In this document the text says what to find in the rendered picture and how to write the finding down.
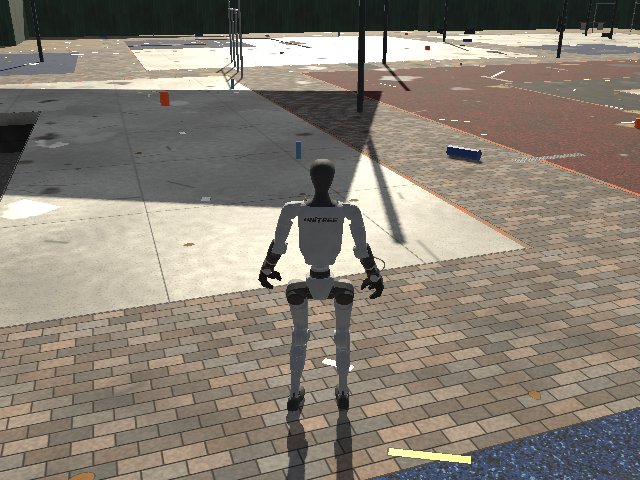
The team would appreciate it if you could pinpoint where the robot right upper arm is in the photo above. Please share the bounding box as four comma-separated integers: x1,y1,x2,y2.
342,202,369,259

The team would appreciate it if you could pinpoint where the robot left hand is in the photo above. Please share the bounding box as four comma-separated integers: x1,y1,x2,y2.
258,270,282,289

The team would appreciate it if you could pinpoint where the robot left upper arm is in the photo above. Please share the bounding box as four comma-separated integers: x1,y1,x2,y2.
271,201,301,255

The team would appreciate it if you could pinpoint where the robot left forearm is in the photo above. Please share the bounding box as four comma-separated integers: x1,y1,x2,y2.
261,239,281,275

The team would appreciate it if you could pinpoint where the robot left thigh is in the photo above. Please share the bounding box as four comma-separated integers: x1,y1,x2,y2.
286,279,310,346

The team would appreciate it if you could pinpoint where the robot right hand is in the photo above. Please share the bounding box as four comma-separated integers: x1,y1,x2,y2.
361,276,384,299

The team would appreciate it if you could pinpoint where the robot right forearm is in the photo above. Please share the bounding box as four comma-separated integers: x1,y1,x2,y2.
360,243,381,282

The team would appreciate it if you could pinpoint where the robot right shin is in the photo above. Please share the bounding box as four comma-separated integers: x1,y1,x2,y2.
336,330,350,396

